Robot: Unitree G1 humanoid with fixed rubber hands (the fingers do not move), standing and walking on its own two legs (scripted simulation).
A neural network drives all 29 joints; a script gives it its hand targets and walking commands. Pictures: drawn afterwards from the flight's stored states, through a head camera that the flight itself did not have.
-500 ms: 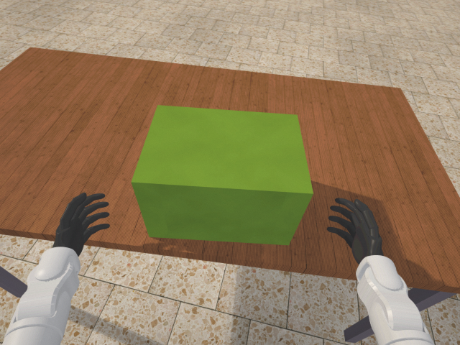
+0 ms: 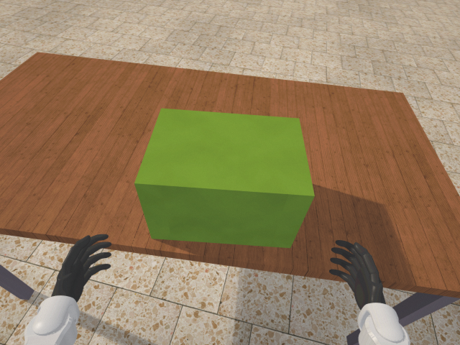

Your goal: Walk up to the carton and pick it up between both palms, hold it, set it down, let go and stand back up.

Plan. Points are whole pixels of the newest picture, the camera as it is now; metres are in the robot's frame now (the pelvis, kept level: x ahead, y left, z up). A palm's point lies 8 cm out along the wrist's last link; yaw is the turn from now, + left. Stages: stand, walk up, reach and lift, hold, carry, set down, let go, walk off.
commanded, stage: set down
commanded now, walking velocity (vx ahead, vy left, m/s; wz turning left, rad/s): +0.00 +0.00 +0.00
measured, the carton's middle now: (225, 178) +0.45 +0.03 +0.02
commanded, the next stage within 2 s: let go in 0.76 s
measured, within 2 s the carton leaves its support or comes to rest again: neither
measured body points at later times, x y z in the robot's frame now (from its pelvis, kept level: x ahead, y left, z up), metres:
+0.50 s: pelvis +0.00 -0.01 +0.00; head +0.00 +0.02 +0.45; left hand +0.20 +0.25 -0.06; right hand +0.23 -0.22 -0.02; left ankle +0.00 +0.11 -0.75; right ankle +0.01 -0.08 -0.75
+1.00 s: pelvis +0.00 +0.00 +0.00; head -0.01 +0.03 +0.45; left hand +0.17 +0.22 -0.10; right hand +0.23 -0.22 -0.02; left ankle +0.00 +0.11 -0.75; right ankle +0.01 -0.08 -0.75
